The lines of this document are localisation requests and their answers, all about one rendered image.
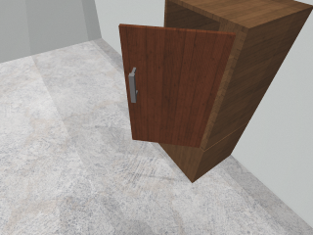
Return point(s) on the cupboard door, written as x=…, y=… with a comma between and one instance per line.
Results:
x=178, y=74

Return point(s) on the handle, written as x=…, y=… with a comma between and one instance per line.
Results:
x=132, y=86

